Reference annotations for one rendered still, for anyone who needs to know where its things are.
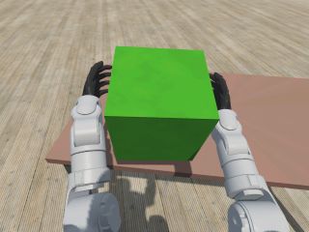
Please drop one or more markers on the robot right upper arm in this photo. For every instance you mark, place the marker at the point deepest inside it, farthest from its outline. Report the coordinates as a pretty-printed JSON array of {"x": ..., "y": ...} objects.
[{"x": 256, "y": 216}]

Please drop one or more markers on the robot left upper arm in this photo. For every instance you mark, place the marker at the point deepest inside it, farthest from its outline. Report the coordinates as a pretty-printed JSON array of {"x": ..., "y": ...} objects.
[{"x": 97, "y": 212}]

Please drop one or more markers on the robot right hand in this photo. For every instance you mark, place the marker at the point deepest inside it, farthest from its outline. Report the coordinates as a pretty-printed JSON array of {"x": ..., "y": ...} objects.
[{"x": 220, "y": 91}]

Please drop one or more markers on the robot left hand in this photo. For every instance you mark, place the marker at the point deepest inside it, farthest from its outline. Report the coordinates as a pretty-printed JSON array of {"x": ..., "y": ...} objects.
[{"x": 93, "y": 84}]

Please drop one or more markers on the carton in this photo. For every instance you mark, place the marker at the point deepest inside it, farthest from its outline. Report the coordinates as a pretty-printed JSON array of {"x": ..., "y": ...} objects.
[{"x": 160, "y": 104}]

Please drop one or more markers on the right robot forearm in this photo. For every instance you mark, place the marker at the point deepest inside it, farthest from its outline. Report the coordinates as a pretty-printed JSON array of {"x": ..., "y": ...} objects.
[{"x": 242, "y": 179}]

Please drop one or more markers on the table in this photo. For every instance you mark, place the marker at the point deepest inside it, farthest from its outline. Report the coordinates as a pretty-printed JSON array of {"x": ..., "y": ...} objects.
[{"x": 274, "y": 115}]

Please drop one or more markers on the left robot forearm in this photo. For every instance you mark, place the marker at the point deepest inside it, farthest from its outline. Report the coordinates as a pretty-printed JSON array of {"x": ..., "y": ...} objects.
[{"x": 88, "y": 164}]

